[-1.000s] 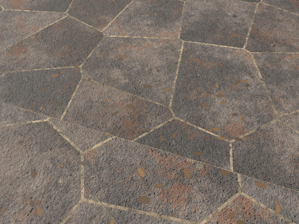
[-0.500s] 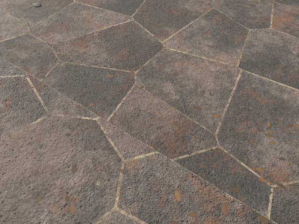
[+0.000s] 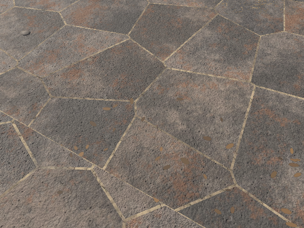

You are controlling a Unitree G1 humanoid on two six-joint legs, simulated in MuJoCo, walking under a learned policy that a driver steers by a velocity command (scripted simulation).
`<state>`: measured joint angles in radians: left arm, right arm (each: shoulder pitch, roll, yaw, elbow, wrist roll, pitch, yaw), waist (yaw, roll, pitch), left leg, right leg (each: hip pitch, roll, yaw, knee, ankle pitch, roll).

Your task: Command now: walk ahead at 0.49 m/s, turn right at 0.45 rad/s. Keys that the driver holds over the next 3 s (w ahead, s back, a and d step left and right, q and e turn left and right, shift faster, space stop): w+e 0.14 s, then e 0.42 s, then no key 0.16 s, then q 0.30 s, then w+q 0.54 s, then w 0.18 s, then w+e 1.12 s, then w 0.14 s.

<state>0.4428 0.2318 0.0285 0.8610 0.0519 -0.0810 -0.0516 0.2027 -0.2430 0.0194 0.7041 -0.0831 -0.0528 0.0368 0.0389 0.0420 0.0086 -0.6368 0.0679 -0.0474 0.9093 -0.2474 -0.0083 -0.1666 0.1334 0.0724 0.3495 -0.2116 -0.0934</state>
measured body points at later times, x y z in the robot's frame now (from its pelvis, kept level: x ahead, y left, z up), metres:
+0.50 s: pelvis +0.24 +0.04 +0.01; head +0.26 +0.03 +0.46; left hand +0.47 +0.21 -0.09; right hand +0.25 -0.28 -0.09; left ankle +0.23 +0.14 -0.74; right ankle +0.29 -0.12 -0.69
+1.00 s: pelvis +0.30 -0.03 -0.02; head +0.32 -0.04 +0.43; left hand +0.56 +0.14 -0.10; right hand +0.29 -0.30 -0.14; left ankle +0.34 +0.11 -0.74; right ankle +0.29 -0.13 -0.74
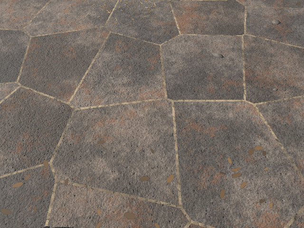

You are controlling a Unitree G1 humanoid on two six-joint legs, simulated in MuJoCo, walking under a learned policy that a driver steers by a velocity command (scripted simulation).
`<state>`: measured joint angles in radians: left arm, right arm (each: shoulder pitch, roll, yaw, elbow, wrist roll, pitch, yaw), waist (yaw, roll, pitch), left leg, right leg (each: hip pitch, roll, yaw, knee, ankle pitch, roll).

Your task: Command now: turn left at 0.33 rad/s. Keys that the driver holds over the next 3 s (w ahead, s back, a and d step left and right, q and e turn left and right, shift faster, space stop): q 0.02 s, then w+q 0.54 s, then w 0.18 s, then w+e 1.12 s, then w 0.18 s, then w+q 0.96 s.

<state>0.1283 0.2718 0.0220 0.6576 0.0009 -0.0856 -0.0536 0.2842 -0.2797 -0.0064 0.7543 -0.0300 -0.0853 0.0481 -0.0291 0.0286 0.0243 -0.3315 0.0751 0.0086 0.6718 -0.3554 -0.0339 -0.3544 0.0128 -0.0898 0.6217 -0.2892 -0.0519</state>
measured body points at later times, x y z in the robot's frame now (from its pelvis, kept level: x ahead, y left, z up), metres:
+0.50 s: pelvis +0.10 +0.06 +0.01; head +0.10 +0.07 +0.46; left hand +0.23 +0.34 -0.07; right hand +0.22 -0.16 -0.11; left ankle +0.00 +0.13 -0.72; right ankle +0.15 -0.06 -0.69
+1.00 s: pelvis +0.33 +0.22 -0.11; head +0.34 +0.24 +0.34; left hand +0.10 +0.37 -0.24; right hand +0.65 +0.15 -0.16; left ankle +0.41 +0.37 -0.85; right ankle +0.15 -0.05 -0.70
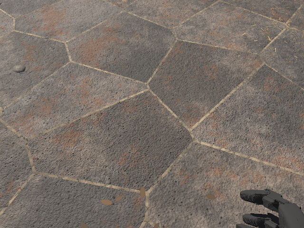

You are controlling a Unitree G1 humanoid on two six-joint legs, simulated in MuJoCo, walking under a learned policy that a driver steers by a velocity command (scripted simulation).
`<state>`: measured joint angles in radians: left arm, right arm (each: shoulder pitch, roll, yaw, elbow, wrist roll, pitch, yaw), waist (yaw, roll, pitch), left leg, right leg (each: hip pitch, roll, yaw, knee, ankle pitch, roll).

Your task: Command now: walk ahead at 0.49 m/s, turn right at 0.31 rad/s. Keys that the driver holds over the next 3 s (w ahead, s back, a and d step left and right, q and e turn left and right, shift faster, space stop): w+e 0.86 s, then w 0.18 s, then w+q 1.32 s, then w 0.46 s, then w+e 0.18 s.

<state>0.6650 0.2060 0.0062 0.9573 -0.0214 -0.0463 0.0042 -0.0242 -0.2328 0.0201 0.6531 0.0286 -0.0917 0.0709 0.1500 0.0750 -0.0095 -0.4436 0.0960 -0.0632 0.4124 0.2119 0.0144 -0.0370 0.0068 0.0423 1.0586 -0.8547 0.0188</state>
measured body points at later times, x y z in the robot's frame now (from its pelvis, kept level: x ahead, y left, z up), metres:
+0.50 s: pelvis +0.25 -0.05 -0.04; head +0.26 -0.07 +0.41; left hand +0.55 +0.10 -0.09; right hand +0.15 -0.31 -0.18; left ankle +0.12 +0.13 -0.75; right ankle +0.35 -0.19 -0.75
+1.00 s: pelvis +0.51 -0.16 -0.02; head +0.53 -0.18 +0.43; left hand +0.68 +0.08 -0.14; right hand +0.61 -0.49 -0.09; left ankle +0.68 -0.14 -0.75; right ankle +0.35 -0.19 -0.75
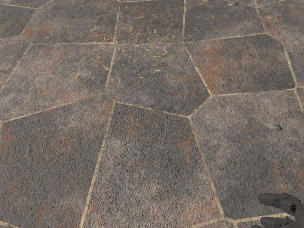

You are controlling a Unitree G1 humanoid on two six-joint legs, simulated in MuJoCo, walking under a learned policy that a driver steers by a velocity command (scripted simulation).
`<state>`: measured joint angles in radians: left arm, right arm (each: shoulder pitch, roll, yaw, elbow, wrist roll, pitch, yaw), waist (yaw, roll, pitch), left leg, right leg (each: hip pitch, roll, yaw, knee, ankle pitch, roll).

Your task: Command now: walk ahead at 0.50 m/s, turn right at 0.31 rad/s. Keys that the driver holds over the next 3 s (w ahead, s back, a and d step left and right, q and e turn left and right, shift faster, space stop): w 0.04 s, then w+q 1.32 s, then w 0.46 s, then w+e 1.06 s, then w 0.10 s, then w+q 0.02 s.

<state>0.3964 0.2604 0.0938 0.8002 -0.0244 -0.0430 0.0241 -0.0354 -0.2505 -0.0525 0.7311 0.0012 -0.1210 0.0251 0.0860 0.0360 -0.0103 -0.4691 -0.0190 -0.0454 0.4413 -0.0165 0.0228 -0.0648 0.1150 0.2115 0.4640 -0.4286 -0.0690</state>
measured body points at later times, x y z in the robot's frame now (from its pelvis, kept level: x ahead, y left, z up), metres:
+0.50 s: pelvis +0.26 -0.01 +0.00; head +0.29 -0.01 +0.45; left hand +0.50 +0.24 -0.05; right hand +0.27 -0.29 -0.13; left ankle +0.13 +0.11 -0.71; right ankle +0.37 -0.11 -0.73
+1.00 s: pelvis +0.49 +0.09 -0.01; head +0.53 +0.11 +0.43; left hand +0.37 +0.36 -0.14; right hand +0.81 -0.02 -0.08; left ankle +0.56 +0.21 -0.73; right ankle +0.38 -0.11 -0.71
